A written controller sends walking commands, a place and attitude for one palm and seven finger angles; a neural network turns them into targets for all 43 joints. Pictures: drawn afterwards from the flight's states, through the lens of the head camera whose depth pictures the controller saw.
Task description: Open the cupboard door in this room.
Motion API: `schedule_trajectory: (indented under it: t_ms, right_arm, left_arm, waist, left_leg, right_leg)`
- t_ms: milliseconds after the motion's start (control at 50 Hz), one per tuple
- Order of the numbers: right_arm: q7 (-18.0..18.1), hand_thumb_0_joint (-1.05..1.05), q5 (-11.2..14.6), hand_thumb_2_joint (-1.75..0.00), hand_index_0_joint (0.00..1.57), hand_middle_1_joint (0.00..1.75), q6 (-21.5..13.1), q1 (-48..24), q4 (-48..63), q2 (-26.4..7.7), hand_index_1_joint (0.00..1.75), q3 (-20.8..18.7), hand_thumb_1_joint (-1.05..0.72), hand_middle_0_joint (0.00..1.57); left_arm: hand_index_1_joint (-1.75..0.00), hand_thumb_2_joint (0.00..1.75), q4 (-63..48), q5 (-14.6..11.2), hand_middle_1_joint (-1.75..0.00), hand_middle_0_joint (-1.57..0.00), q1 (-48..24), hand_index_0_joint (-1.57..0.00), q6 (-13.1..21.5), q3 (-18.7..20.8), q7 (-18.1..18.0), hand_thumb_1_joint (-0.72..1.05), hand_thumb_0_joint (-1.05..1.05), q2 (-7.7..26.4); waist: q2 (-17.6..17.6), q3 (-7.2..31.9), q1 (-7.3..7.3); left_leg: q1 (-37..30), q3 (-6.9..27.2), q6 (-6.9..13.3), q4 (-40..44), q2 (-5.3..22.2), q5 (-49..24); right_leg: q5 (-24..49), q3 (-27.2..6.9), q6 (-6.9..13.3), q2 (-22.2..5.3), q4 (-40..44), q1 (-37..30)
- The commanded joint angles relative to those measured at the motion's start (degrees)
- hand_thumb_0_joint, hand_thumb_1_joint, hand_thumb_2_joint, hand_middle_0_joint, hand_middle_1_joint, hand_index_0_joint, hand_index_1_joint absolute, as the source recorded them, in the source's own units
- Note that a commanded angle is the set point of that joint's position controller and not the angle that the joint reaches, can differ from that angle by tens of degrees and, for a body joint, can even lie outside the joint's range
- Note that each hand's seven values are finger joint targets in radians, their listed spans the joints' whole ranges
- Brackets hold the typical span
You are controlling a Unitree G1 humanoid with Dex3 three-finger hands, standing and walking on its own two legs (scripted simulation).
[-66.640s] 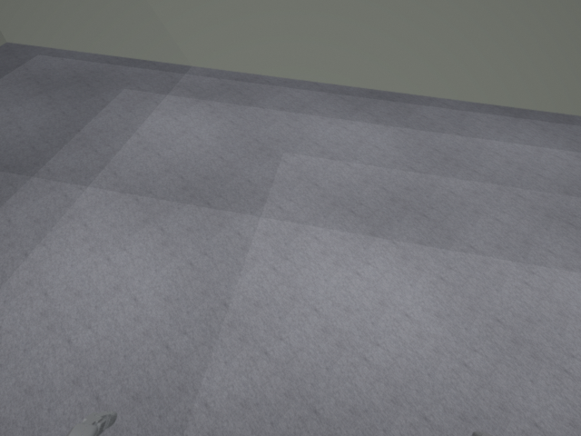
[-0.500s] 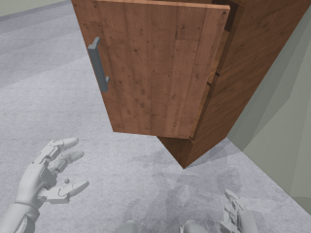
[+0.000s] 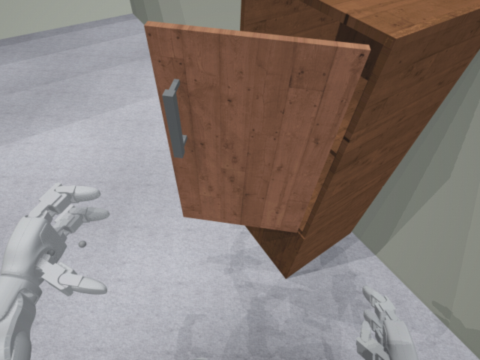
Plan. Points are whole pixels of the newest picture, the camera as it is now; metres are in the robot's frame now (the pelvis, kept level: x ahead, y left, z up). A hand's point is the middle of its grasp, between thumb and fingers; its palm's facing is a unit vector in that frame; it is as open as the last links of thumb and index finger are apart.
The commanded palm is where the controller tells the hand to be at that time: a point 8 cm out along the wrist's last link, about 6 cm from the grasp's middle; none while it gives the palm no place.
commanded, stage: raise the hand with hooked fingers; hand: left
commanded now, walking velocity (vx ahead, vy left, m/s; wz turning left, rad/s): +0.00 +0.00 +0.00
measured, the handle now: (177, 120) +0.53 +0.17 +0.09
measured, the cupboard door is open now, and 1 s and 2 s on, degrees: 48 48 48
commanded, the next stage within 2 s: move the hooked fingers beside the handle in 0.80 s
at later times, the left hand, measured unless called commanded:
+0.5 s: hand (84, 210) +0.30 +0.26 +0.10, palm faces -0.04 -1.00 -0.02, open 14.0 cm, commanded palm +0.27 +0.30 +0.11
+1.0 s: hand (89, 214) +0.29 +0.25 +0.10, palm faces -0.01 -1.00 -0.03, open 14.0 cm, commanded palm +0.28 +0.30 +0.11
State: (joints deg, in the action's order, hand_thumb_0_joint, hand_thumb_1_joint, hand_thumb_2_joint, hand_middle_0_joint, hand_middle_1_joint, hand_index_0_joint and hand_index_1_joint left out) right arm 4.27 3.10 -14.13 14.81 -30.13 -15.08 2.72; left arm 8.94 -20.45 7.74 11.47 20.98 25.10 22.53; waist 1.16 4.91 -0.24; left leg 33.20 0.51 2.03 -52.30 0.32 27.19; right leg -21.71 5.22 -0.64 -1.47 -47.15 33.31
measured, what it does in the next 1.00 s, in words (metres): stands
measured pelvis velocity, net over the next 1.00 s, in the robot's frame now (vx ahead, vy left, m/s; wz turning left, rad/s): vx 0.00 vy -0.02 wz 0.00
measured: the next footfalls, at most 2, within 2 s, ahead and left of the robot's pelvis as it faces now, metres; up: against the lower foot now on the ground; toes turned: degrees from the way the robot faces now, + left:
none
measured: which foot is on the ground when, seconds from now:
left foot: down 0.00-1.00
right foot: down 0.00-1.00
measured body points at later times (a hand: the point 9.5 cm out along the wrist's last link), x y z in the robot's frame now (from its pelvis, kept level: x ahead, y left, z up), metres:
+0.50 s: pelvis +0.00 -0.01 +0.01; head +0.04 -0.01 +0.46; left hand +0.29 +0.31 +0.11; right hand +0.15 -0.27 -0.06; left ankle -0.01 +0.09 -0.70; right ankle +0.02 -0.13 -0.70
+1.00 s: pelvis +0.00 -0.02 +0.02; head +0.03 -0.03 +0.46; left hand +0.29 +0.30 +0.11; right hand +0.15 -0.27 -0.07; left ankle -0.01 +0.09 -0.70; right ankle +0.02 -0.13 -0.70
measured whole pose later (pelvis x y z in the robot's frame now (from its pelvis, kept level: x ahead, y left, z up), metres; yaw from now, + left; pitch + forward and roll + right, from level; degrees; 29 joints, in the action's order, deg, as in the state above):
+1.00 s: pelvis +0.00 -0.02 +0.02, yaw +0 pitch +6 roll -1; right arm 6.2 3.1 -12.2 15.5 -33.2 -16.2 2.9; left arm 27.7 -20.0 -6.8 11.3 25.1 31.7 25.0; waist 1.8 2.8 -0.4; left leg 27.6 0.2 0.4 -44.3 0.8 22.9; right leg -18.9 4.9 1.1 -0.7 -41.7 29.1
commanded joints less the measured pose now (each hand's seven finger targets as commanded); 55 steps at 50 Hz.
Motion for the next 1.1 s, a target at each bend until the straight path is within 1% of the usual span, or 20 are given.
schedule_trajectory:
  t_ms: [0, 20, 60, 100, 160, 240, 260, 400, 460, 540, 640, 660, 720, 740, 800, 880, 900, 980, 1020, 1080]
  right_arm:
    - [1.1, 0.0, 0.0, -0.9, 0.2, 0.3, -2.1, -1.5, 7.3, -9.3, 0.3, -3.5, -0.9, 0.2]
    - [1.2, 0.0, 0.0, -0.9, 0.2, 0.3, -2.1, -1.7, 7.3, -9.3, 0.3, -3.4, -0.9, 0.2]
    - [1.5, 0.0, -0.1, -0.9, 0.2, 0.3, -1.9, -1.9, 6.9, -9.1, 0.3, -3.2, -0.9, 0.2]
    - [1.7, 0.0, -0.3, -0.9, 0.2, 0.3, -2.1, -1.7, 6.5, -8.9, 0.3, -3.0, -0.9, 0.2]
    - [1.8, 0.0, -0.3, -0.9, 0.2, 0.3, -1.9, -1.3, 5.7, -8.9, 0.3, -2.9, -0.9, 0.2]
    - [2.2, 0.0, 0.1, -0.9, 0.2, 0.3, -1.4, -1.3, 4.9, -9.5, 0.3, -2.9, -0.9, 0.2]
    - [2.3, 0.0, 0.1, -0.9, 0.2, 0.3, -1.1, -1.4, 5.0, -9.6, 0.3, -2.8, -0.9, 0.2]
    - [1.3, 0.0, -0.1, -0.9, 0.2, 0.3, -1.0, -1.0, 6.2, -9.7, 0.3, -3.5, -0.9, 0.2]
    - [1.1, 0.0, -0.3, -0.9, 0.2, 0.3, -0.9, -1.0, 6.1, -9.5, 0.3, -3.5, -0.9, 0.2]
    - [1.4, 0.0, -0.5, -0.9, 0.2, 0.3, -0.9, -0.9, 5.8, -9.3, 0.3, -3.5, -0.9, 0.2]
    - [1.9, 0.0, -0.3, -0.9, 0.2, 0.3, -1.0, -1.0, 5.5, -9.2, 0.3, -3.5, -0.9, 0.2]
    - [2.0, 0.0, -0.1, -0.9, 0.2, 0.3, -1.0, -1.2, 5.4, -9.0, 0.3, -3.3, -0.9, 0.2]
    - [2.2, 0.0, 0.0, -0.9, 0.2, 0.3, -1.2, -1.3, 5.4, -9.1, 0.3, -3.3, -0.9, 0.2]
    - [2.3, 0.0, 0.0, -0.9, 0.2, 0.3, -1.1, -1.0, 5.1, -9.4, 0.3, -3.3, -0.9, 0.2]
    - [2.3, 0.0, 0.2, -0.9, 0.2, 0.3, -1.0, -1.6, 5.1, -9.5, 0.3, -3.3, -0.9, 0.2]
    - [2.3, 0.0, 0.0, -0.9, 0.2, 0.3, -1.1, -1.5, 5.2, -9.2, 0.3, -3.2, -0.9, 0.2]
    - [2.5, 0.0, 0.0, -0.9, 0.2, 0.3, -1.1, -1.4, 4.9, -9.3, 0.3, -3.2, -0.9, 0.2]
    - [2.9, 0.0, -0.2, -0.9, 0.2, 0.3, -0.7, -0.6, 3.6, -9.4, 0.3, -3.0, -0.9, 0.2]
    - [3.2, 0.0, 0.0, -0.9, 0.2, 0.3, -0.6, -0.4, 3.0, -9.5, 0.3, -2.9, -0.9, 0.2]
    - [3.2, 0.0, -0.1, -0.9, 0.2, 0.3, -0.5, 0.2, 2.8, -9.5, 0.3, -3.0, -0.9, 0.2]
  left_arm:
    - [-1.2, 0.3, -7.9, -0.9, -1.2, -0.3, -11.9, -0.3, 0.7, 5.2, 2.5, -0.5, 0.0, 12.2]
    - [-1.2, 0.3, -7.0, -1.1, -1.2, -0.3, -13.2, -0.3, 0.7, 6.2, 2.7, -0.5, 0.0, 13.1]
    - [-1.2, 0.3, -8.2, -1.6, -1.2, -0.3, -17.7, -0.3, 1.7, 8.2, 3.1, -0.5, 0.0, 15.8]
    - [-1.2, 0.3, -8.4, -1.7, -1.2, -0.3, -19.4, -0.3, 2.7, 8.8, 3.2, -0.5, 0.0, 16.4]
    - [-1.2, 0.3, -5.2, -1.4, -1.2, -0.3, -21.1, -0.3, 2.9, 9.2, 3.8, -0.5, 0.0, 17.2]
    - [-1.2, 0.3, 2.1, -1.6, -1.2, -0.3, -22.7, -0.3, 0.5, 9.7, 5.9, -0.5, 0.0, 18.1]
    - [-1.2, 0.3, 3.6, -1.6, -1.2, -0.3, -23.7, -0.3, -0.2, 9.6, 6.6, -0.5, 0.0, 18.3]
    - [-1.2, 0.3, 4.2, -2.3, -1.2, -0.3, -21.6, -0.3, 0.5, 9.5, 7.8, -0.5, 0.0, 17.3]
    - [-1.2, 0.3, 1.5, -2.1, -1.2, -0.3, -23.7, -0.3, 2.1, 10.8, 6.8, -0.5, 0.0, 19.2]
    - [-1.2, 0.3, 0.6, -1.5, -1.2, -0.3, -24.5, -0.3, 3.8, 12.0, 5.0, -0.5, 0.0, 20.5]
    - [-1.2, 0.3, 1.0, -1.1, -1.2, -0.3, -24.9, -0.3, 3.9, 10.2, 5.1, -0.5, 0.0, 18.9]
    - [-1.2, 0.3, 0.8, -0.9, -1.2, -0.3, -25.2, -0.3, 3.8, 9.7, 5.2, -0.5, 0.0, 18.7]
    - [-1.2, 0.3, 3.5, -1.2, -1.2, -0.3, -23.7, -0.3, 2.8, 9.5, 5.7, -0.5, 0.0, 17.8]
    - [-1.2, 0.3, 5.0, -1.4, -1.2, -0.3, -23.4, -0.3, 2.5, 9.4, 6.0, -0.5, 0.0, 17.8]
    - [-1.2, 0.3, 6.4, -2.0, -1.2, -0.3, -24.3, -0.3, 2.2, 9.6, 6.8, -0.5, 0.0, 17.6]
    - [-1.2, 0.3, 5.5, -1.6, -1.2, -0.3, -25.9, -0.3, 2.9, 9.4, 6.9, -0.5, 0.0, 18.1]
    - [-1.2, 0.3, 5.2, -1.3, -1.2, -0.3, -29.2, -0.3, 3.3, 8.7, 6.8, -0.5, 0.0, 18.2]
    - [-1.2, 0.3, 9.0, -0.5, -1.2, -0.3, -34.6, -0.3, 4.6, 10.2, 6.2, -0.5, 0.0, 20.9]
    - [-1.2, 0.3, 11.7, 0.0, -1.2, -0.3, -38.4, -0.3, 4.7, 8.8, 6.3, -0.5, 0.0, 20.4]
    - [-1.2, 0.3, 13.0, 0.8, -1.2, -0.3, -41.0, -0.3, 5.0, 8.0, 7.0, -0.5, 0.0, 20.9]
  waist:
    - [3.2, 10.5, 0.64]
    - [2.1, 10.4, 0.56]
    - [3.9, 11.7, 0.38]
    - [6.4, 13.6, 0.0]
    - [6.0, 13.3, 0.16]
    - [3.2, 10.8, 0.31]
    - [4.0, 10.4, 0.26]
    - [0.5, 12.7, -0.48]
    - [3.6, 12.9, -0.52]
    - [4.7, 12.2, -0.48]
    - [4.9, 11.7, 0.16]
    - [6.8, 12.0, 0.04]
    - [4.3, 10.6, 0.23]
    - [0.8, 9.7, 0.54]
    - [0.1, 9.4, 0.41]
    - [2.0, 11.1, 0.29]
    - [2.3, 10.7, 1.14]
    - [1.9, 9.9, 1.74]
    - [2.3, 9.4, 2.48]
    - [5.6, 12.9, 1.99]
  left_leg:
    - [-6.9, 2.7, -2.0, 11.0, 0.1, -20.7]
    - [-6.5, 2.7, -1.8, 11.3, 0.1, -19.5]
    - [-8.1, 2.6, -1.9, 11.7, -0.1, -20.3]
    - [-10.4, 2.7, -2.2, 11.9, 0.0, -23.4]
    - [-11.2, 2.7, -2.2, 12.4, 0.1, -24.2]
    - [-9.8, 2.2, -1.6, 13.2, -0.1, -22.5]
    - [-9.5, 1.8, -1.5, 13.6, -0.3, -21.8]
    - [-9.3, 1.2, -1.1, 13.8, -0.5, -23.5]
    - [-10.1, 0.7, -1.0, 13.9, -0.6, -23.1]
    - [-9.8, 0.5, -1.0, 14.1, -0.5, -21.2]
    - [-10.4, 0.4, -0.7, 14.5, -0.5, -20.1]
    - [-10.9, 0.5, -0.8, 14.9, -0.5, -20.1]
    - [-10.0, 0.6, -0.7, 15.1, -0.5, -18.7]
    - [-9.3, 0.6, -0.5, 14.9, -0.4, -18.3]
    - [-7.8, 0.3, -0.6, 14.8, -0.7, -16.7]
    - [-8.9, 0.1, -0.6, 14.5, -0.8, -17.7]
    - [-9.0, 0.1, -0.5, 14.3, -0.8, -17.1]
    - [-7.7, 0.3, -0.6, 14.2, -0.7, -14.8]
    - [-7.1, 0.3, -0.6, 14.0, -0.7, -13.3]
    - [-8.5, 0.4, -0.7, 13.9, -0.8, -15.7]
  right_leg:
    - [12.8, -0.5, 2.3, 2.7, 5.2, -7.0]
    - [12.1, -0.6, 2.2, 2.7, 5.6, -7.4]
    - [12.7, -1.0, 2.5, 2.7, 6.1, -8.7]
    - [14.3, -1.0, 2.6, 2.7, 5.9, -9.3]
    - [15.0, -1.1, 2.6, 2.7, 6.7, -9.8]
    - [15.2, -1.5, 2.5, 2.4, 8.3, -10.6]
    - [15.1, -1.6, 2.5, 2.2, 8.7, -10.9]
    - [17.5, -2.1, 2.3, 2.0, 9.1, -13.0]
    - [17.2, -2.6, 2.5, 2.0, 9.3, -13.3]
    - [15.2, -3.0, 2.5, 1.9, 9.7, -13.2]
    - [14.7, -3.2, 2.3, 1.8, 10.3, -13.1]
    - [14.6, -3.1, 2.4, 1.8, 10.3, -13.2]
    - [13.7, -3.0, 2.2, 1.7, 10.8, -12.4]
    - [13.4, -3.1, 2.1, 1.8, 11.2, -12.6]
    - [12.3, -3.8, 1.8, 1.5, 11.6, -12.9]
    - [13.2, -4.1, 1.9, 1.4, 11.2, -13.3]
    - [12.8, -4.1, 1.8, 1.5, 11.2, -12.4]
    - [9.7, -4.6, 1.8, 1.4, 11.4, -11.5]
    - [8.0, -4.7, 1.8, 1.3, 11.5, -10.1]
    - [10.8, -4.6, 2.1, 1.1, 10.5, -11.5]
